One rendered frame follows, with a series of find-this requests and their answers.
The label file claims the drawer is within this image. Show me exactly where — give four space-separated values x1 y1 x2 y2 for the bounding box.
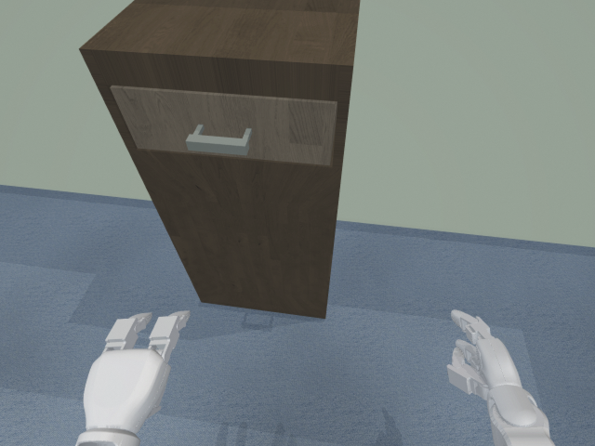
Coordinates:
110 85 337 165

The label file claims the left robot hand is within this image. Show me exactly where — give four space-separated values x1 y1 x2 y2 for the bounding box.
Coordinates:
84 310 191 434

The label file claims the handle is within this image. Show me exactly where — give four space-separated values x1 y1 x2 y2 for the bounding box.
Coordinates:
186 125 252 155

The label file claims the robot right forearm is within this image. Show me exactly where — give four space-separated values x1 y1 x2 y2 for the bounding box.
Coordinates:
487 385 555 446

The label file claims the robot left forearm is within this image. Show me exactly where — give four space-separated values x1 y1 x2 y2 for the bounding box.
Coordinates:
75 427 140 446

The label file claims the cabinet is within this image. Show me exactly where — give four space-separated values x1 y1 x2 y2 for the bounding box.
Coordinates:
79 0 360 319

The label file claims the right robot hand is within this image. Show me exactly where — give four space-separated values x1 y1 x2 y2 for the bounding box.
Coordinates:
447 309 522 400

